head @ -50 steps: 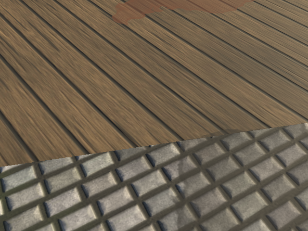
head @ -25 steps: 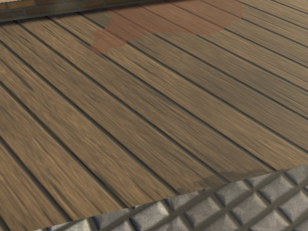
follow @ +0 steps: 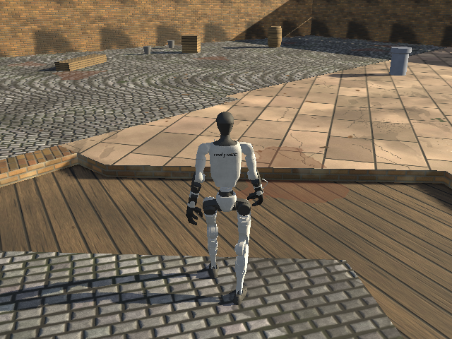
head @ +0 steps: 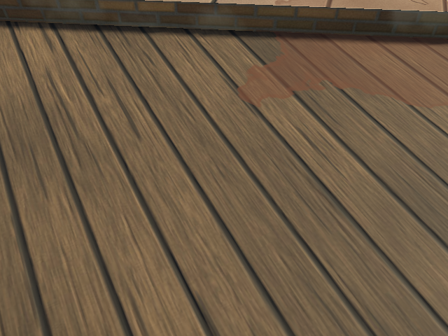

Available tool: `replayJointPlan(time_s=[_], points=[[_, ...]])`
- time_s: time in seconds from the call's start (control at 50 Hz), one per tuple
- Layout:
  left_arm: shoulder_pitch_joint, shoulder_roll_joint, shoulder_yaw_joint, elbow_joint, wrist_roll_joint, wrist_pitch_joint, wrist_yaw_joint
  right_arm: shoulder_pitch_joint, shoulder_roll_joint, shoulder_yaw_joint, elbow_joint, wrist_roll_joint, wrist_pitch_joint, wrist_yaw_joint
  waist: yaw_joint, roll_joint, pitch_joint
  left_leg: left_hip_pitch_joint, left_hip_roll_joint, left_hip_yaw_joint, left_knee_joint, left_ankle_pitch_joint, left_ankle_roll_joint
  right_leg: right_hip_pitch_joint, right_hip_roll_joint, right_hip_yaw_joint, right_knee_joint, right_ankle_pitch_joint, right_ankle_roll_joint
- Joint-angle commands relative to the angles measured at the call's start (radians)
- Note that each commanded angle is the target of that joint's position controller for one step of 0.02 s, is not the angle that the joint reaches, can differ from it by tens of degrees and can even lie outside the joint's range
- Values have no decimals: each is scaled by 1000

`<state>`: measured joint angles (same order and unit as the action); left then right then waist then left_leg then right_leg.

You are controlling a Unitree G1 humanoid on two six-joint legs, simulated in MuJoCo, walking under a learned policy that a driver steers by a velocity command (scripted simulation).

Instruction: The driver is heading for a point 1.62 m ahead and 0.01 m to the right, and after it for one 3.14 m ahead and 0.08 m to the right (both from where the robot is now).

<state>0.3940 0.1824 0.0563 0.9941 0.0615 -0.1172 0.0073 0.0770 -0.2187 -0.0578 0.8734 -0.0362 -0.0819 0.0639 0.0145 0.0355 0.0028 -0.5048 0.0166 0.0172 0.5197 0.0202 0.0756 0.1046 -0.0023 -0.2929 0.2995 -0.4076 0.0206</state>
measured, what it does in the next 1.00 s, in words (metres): walks ahead: right foot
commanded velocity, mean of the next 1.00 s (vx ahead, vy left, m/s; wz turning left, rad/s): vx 0.04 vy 0.00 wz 0.06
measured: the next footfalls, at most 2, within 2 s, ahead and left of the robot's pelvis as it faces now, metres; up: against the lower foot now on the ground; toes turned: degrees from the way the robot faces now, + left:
right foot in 0.50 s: +0.15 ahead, -0.13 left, +0.00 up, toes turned +13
left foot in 1.04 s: +0.14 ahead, +0.11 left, +0.00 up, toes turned -2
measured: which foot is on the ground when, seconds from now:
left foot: down 0.00-0.64, up 0.66-1.00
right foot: down 0.00-0.02, up 0.04-0.48, down 0.50-1.00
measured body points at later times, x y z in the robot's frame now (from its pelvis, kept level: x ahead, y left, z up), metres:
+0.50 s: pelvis +0.08 -0.02 +0.01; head +0.11 -0.01 +0.46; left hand +0.11 +0.26 -0.12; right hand +0.27 -0.24 -0.10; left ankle +0.14 +0.09 -0.72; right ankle +0.11 -0.14 -0.73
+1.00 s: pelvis +0.11 -0.02 +0.02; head +0.15 -0.02 +0.47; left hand +0.23 +0.27 -0.07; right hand +0.31 -0.28 -0.07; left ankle +0.10 +0.11 -0.71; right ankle +0.11 -0.14 -0.72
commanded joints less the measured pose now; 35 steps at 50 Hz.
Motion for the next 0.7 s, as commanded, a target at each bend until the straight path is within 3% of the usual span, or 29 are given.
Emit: replayJointPlan(time_s=[0.02, 0.04, 0.06, 0.08, 0.1, 0.12, 0.14, 0.16, 0.22, 0.3, 0.38, 0.42, 0.44, 0.48, 0.5, 0.52, 0.54, 0.56, 0.58, 0.62, 0.66, 0.7], points=[[139, 99, 23, -86, -6, -2, 8, 205, -224, -65, -22, 15, -28, -49, -29, 88, -305, 589, 85, -196, 40, 510, 291, -252, -137, 34, 469, 822, 27], [23, 100, 14, -161, 9, -1, -6, 422, -240, -65, 13, 3, -17, -73, -124, 191, -497, 913, 290, -577, -113, 514, 480, -563, 49, 97, 836, -233, 124], [-182, 128, 9, -233, -14, 8, -35, 471, -278, -84, 54, -23, -41, -81, -186, 48, -421, 901, 321, -628, -171, 354, 390, -743, 32, 325, 970, -330, 61], [-279, 145, 13, -251, -16, 12, -28, 391, -286, -107, 45, -8, -63, -85, -179, 16, -192, 707, 281, -510, -184, 289, 317, -833, -41, 394, 988, -333, 42], [-182, 198, 27, -224, -8, 17, -3, 260, -224, -92, 22, 6, -60, -84, -87, -19, -162, 529, 238, -439, -223, 266, 303, -730, -78, 402, 925, -303, 21], [-119, 159, 21, -212, 10, 18, 16, 194, -161, -68, 10, 19, -59, -79, -22, -3, -94, 351, 198, -409, -268, 237, 291, -645, -92, 393, 855, -246, 9], [-94, 102, 6, -210, 22, 17, 32, 173, -140, -55, -10, 24, -51, -70, 19, 14, -70, 217, 177, -396, -294, 241, 285, -552, -95, 381, 814, -212, 6], [-87, 107, 6, -214, 19, 25, 38, 175, -131, -51, -25, 13, -44, -60, 30, -6, -83, 174, 159, -391, -320, 180, 269, -507, -78, 375, 805, -172, 8], [-58, 123, -3, -198, -18, 60, 21, 117, -211, -69, -88, 9, -63, -37, 44, -5, -90, 59, 101, -322, -331, 62, 214, -457, -40, 314, 768, -3, 41], [-136, 175, -3, -214, -16, 86, 27, 175, -212, -66, -121, 18, -83, -35, -4, 33, -95, 119, 114, -419, -313, -158, 193, -499, -57, 330, 643, 48, 75], [-205, 170, -17, -224, -11, 80, 31, 235, -189, -50, -169, 31, -66, -41, -74, 52, -116, 297, 179, -523, -263, -238, 208, -594, -54, 337, 489, -1, 57], [-192, 162, -24, -215, -17, 74, 14, 214, -167, -33, -189, 39, -53, -43, -79, 46, -124, 288, 183, -515, -235, -248, 187, -557, -55, 317, 400, 3, 43], [-164, 152, -27, -206, -25, 67, -2, 163, -149, -18, -203, 46, -47, -39, -48, 25, -129, 239, 163, -485, -209, -261, 157, -482, -55, 301, 308, 63, 34], [-127, 120, -39, -193, -48, 56, -49, 126, -92, 25, -183, 54, -23, -5, 6, -11, -113, 114, 105, -450, -179, -279, 89, -296, -43, 286, 99, 266, 2], [-89, 93, -53, -193, -59, 44, -78, 168, -47, 49, -147, 58, -10, 22, 18, -3, -132, 90, 68, -423, -156, -309, 15, -204, -85, 343, 56, 357, -39], [-165, 156, -60, -223, -73, 19, -105, 285, -27, 46, -150, 66, 2, 41, -91, -115, -127, 137, -38, -270, -96, -387, -115, -277, -218, 535, 19, 479, -189], [-296, 203, -40, -245, -64, 17, -132, 277, -117, 20, -147, 25, 18, 22, -140, -56, -55, 238, -38, -188, -110, -316, -167, -472, -180, 541, 34, 229, -208], [-295, 233, -23, -259, -68, 15, -137, 191, -164, 7, -160, 20, 31, 2, -106, -25, -52, 321, -31, -173, -95, -281, -167, -554, -114, 496, 10, 58, -161], [-287, 265, -6, -276, -67, 8, -126, 126, -178, -1, -190, 15, 37, -21, -87, -59, -51, 313, -44, -146, -55, -282, -148, -558, -107, 509, -17, 26, -155], [-279, 267, 6, -300, -63, -7, -108, 81, -173, -6, -196, 7, 38, -65, -62, -97, -20, 192, -42, -124, -43, -268, -130, -448, -158, 596, -11, 111, -188], [-188, 265, 20, -301, -61, -17, -92, 49, -160, -4, -206, 20, 28, -94, -9, -107, -18, 94, -31, -100, -11, -275, -120, -333, -212, 669, 11, 207, -264], [-111, 285, 39, -303, -55, -21, -74, 8, -158, -8, -223, 10, 21, -115, 33, -152, -11, 29, -30, -57, 77, -352, -118, -266, -250, 726, 5, 306, -336]])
